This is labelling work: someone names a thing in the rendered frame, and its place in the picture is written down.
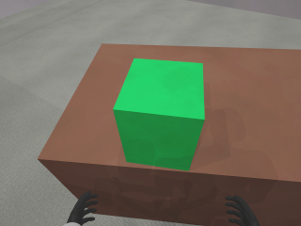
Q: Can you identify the carton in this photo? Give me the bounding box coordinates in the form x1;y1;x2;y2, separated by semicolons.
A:
113;58;205;171

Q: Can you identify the robot left hand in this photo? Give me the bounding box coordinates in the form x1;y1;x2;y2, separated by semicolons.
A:
67;190;98;226

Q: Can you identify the robot right hand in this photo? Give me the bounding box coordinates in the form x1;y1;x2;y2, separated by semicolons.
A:
225;195;261;226

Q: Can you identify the pedestal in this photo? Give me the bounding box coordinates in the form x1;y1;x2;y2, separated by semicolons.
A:
38;43;301;226

